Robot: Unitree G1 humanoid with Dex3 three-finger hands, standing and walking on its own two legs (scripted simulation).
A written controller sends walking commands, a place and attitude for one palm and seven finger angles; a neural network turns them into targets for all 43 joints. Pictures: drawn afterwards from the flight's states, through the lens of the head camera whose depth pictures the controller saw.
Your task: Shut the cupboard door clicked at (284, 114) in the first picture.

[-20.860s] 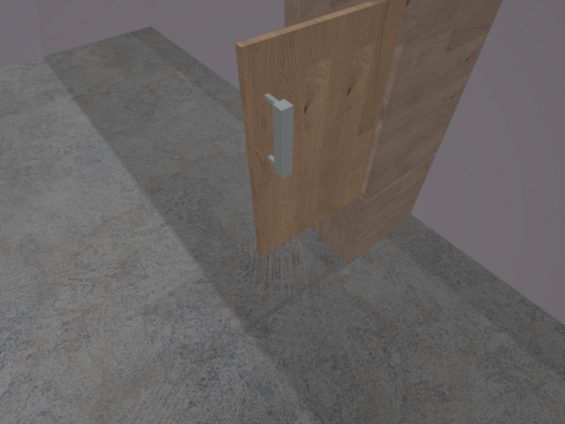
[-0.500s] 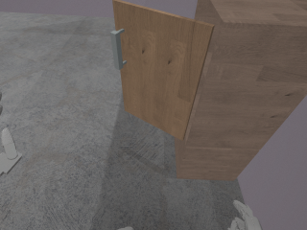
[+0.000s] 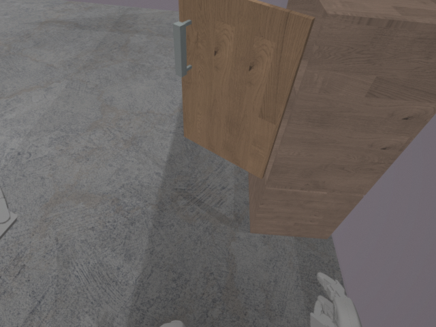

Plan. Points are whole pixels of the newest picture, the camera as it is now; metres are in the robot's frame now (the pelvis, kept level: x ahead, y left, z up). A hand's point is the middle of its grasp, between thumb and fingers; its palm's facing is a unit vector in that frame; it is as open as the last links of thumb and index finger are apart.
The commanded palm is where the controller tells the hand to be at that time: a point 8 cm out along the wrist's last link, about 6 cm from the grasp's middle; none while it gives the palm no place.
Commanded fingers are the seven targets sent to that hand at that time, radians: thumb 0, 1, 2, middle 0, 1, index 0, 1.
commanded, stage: stop stepping back and stand still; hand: left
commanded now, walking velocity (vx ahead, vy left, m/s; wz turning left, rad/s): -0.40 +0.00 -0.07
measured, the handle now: (184, 48) +0.86 +0.18 +0.08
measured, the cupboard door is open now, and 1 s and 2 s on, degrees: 59 59 59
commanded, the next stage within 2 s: let the arm hang, fingers relaxed in 1.90 s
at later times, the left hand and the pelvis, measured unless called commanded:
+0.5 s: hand out of the picture +0.17 +0.28 +0.17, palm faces +0.42 -0.84 -0.35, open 7.4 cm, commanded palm +0.10 +0.31 +0.19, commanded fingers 0.00 0.90 0.90 -0.20 -0.30 -0.20 -0.30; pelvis -0.05 +0.02 +0.00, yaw -2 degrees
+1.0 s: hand out of the picture +0.11 +0.28 +0.18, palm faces +0.37 -0.82 -0.43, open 7.4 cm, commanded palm +0.06 +0.33 +0.19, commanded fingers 0.00 0.90 0.90 -0.20 -0.30 -0.20 -0.30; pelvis -0.09 +0.04 +0.01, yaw -3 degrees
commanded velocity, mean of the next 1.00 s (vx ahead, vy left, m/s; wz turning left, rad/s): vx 0.02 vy -0.01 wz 0.00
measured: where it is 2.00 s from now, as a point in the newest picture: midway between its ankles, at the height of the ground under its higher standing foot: outside the picture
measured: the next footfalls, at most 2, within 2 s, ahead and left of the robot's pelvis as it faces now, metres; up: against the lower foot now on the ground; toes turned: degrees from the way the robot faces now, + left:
right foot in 0.08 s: -0.07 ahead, -0.06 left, +0.00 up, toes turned -1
left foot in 0.66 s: +0.04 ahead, +0.12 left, +0.00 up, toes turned -2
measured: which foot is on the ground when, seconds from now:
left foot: down 0.00-0.56, up 0.58-0.64, down 0.66-1.00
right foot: up 0.00-0.06, down 0.08-1.00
